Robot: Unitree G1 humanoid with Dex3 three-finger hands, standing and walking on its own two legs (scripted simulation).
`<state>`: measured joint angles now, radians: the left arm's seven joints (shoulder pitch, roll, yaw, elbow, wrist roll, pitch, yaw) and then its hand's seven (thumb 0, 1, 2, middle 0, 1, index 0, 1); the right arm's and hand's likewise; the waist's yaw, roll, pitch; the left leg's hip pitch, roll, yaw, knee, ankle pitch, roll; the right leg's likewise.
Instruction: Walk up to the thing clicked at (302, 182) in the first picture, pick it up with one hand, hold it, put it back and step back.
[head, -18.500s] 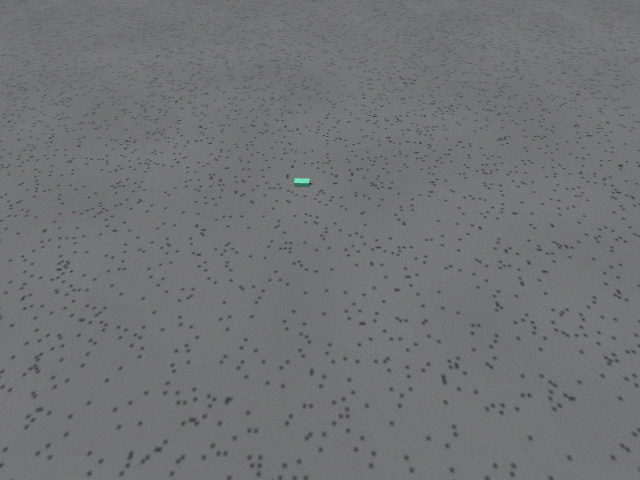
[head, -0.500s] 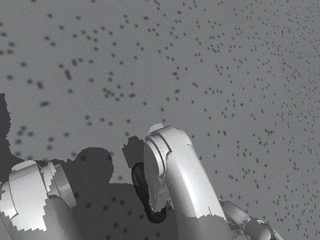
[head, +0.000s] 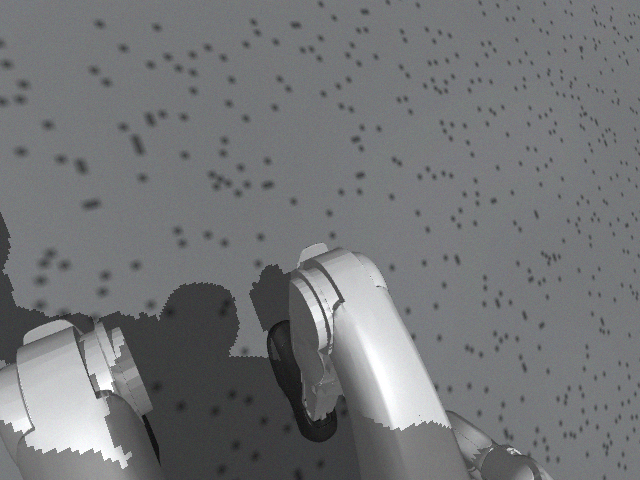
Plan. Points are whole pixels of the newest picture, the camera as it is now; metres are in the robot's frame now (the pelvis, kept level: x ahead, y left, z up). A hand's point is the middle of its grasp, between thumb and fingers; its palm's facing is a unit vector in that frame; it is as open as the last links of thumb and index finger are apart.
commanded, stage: close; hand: left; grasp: from above
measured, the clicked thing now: out of the picture +0.42 +0.32 -0.29
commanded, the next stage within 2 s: settle in 1.64 s
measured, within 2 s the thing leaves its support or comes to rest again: neither
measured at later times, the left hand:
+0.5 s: hand out of the picture +0.42 +0.34 -0.26, palm faces -0.47 -0.17 -0.87, open 10.8 cm
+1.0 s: hand out of the picture +0.40 +0.30 -0.26, palm faces -0.38 -0.05 -0.92, open 9.1 cm
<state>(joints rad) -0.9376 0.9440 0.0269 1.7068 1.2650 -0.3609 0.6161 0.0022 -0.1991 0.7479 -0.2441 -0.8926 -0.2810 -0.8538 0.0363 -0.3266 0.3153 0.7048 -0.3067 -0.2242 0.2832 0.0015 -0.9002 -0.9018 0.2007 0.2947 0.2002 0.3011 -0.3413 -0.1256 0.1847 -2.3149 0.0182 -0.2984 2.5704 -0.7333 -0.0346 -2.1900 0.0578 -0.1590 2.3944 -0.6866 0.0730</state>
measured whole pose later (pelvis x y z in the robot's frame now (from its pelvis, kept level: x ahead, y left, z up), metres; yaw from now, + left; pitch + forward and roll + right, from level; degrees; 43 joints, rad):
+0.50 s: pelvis +0.00 +0.00 +0.00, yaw +0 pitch +28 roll -14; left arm -0.99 0.96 0.06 1.69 1.18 -0.18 0.59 0.00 0.04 0.53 -0.44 -0.71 -0.47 -0.68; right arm 0.04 -0.37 0.26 0.72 -0.28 -0.26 0.29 0.00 -0.90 -0.90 0.20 0.29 0.20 0.30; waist -0.36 -0.13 0.16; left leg -2.35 0.01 -0.28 2.56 -0.73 -0.02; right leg -2.21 0.05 -0.15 2.39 -0.69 0.07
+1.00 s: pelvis -0.01 +0.00 +0.01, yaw +0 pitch +26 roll -14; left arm -0.91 0.90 0.01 1.67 1.34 -0.26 0.81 -0.01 0.27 0.33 -0.64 -0.46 -0.68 -0.42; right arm 0.01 -0.34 0.27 0.74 -0.32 -0.24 0.26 0.00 -0.89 -0.90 0.20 0.29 0.20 0.30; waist -0.35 -0.16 0.16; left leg -2.32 0.03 -0.28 2.54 -0.71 -0.03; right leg -2.20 0.06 -0.15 2.36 -0.66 0.07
